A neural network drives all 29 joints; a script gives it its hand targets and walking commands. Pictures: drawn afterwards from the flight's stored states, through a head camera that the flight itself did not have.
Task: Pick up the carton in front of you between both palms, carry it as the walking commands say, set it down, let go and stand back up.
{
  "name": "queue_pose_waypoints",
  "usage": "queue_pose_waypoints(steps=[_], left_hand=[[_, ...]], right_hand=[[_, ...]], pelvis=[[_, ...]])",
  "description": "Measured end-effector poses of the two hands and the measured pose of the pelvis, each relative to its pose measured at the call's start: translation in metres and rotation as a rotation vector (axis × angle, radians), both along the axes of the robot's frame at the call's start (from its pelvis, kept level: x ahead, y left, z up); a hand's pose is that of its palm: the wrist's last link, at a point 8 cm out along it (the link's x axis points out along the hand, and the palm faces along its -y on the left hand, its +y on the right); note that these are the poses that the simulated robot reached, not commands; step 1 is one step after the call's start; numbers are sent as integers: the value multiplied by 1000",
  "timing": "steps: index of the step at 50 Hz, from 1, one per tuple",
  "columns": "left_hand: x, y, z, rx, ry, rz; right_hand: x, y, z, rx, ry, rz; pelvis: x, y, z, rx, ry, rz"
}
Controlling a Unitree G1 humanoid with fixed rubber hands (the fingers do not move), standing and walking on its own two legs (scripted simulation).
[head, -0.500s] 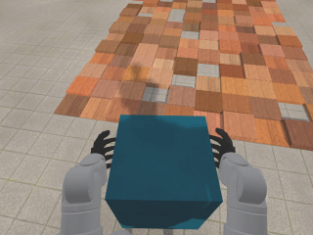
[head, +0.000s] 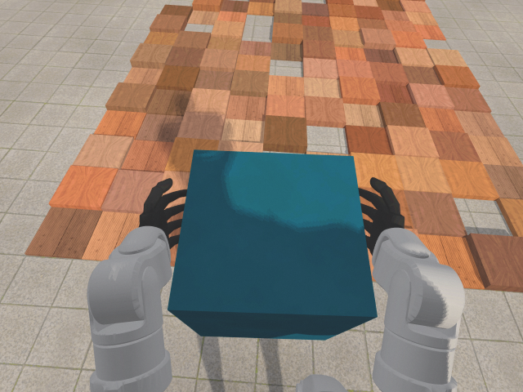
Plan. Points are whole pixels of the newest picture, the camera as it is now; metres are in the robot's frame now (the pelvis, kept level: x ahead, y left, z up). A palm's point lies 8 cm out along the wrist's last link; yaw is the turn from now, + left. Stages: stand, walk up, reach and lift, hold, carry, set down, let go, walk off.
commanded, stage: carry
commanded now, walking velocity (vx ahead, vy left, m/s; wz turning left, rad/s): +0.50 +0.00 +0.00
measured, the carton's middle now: (267, 257) +0.29 -0.01 +0.04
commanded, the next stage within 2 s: none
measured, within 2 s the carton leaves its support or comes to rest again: neither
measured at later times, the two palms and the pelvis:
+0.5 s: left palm (200, 57) +0.70 +0.12 +0.12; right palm (340, 50) +0.74 -0.17 +0.12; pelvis +0.32 -0.05 -0.01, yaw +3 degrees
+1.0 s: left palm out of the picture +1.10 +0.06 +0.19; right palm out of the picture +1.06 -0.23 +0.19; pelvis +0.68 -0.02 +0.04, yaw +1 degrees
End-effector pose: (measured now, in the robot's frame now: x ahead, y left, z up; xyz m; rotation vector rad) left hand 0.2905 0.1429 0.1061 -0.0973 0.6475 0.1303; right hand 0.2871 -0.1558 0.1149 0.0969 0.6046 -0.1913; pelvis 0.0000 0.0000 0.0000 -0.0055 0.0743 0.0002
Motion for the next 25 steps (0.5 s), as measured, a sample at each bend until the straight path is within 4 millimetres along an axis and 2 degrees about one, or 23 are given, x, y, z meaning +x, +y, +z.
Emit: queue_pose_waypoints(steps=[5,10,13,16,21,25], left_hand=[[83,-1,35,30,-79,-10],[177,-7,54,93,-73,-21],[236,-14,55,125,-45,-17],[290,-19,47,152,4,0],[358,-21,22,134,150,25],[411,-19,15,104,154,61]], right_hand=[[85,-1,36,-23,-77,19],[186,-7,52,-62,-70,76],[252,-14,49,-67,-44,106],[315,-19,36,-58,0,145],[395,-19,13,-35,145,166],[454,-17,9,-10,150,157]], pelvis=[[63,-3,5,-6,5,12],[133,-15,-3,9,-1,24],[181,-26,-18,17,-9,38],[222,-36,-30,6,-14,47],[274,-47,-16,18,8,49],[318,-50,-6,29,26,47]])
